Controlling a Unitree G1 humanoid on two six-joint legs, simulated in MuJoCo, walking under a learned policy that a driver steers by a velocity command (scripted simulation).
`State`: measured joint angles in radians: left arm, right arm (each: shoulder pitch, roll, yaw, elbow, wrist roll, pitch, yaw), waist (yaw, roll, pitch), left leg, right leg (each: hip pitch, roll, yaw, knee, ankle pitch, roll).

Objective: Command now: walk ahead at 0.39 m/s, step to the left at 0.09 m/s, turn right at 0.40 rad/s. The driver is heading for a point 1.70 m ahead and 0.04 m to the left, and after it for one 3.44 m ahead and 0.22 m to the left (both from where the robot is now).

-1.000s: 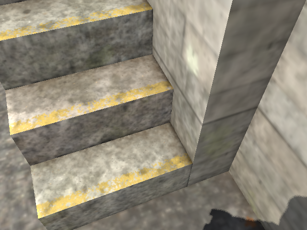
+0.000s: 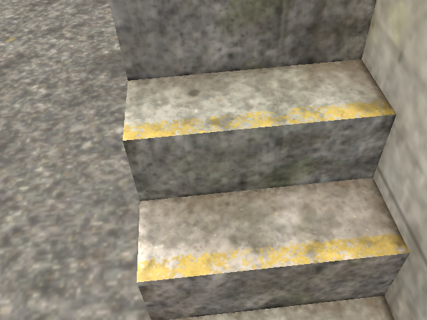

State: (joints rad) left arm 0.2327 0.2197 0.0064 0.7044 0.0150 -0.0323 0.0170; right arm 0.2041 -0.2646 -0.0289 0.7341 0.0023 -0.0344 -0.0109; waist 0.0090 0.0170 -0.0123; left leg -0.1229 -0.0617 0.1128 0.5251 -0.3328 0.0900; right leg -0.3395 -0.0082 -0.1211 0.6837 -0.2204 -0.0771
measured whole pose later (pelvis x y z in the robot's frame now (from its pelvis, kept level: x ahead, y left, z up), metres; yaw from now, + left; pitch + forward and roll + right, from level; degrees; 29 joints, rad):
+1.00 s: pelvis +0.21 +0.15 +0.19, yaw +0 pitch -1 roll -4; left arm 0.15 0.16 -0.04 0.59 -0.03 0.08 0.06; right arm 0.23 -0.19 0.08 0.51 -0.04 0.07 -0.12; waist -0.05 -0.07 0.06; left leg -0.47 -0.13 -0.09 0.72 -0.21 0.12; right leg -0.89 0.11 0.08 1.86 -0.18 0.16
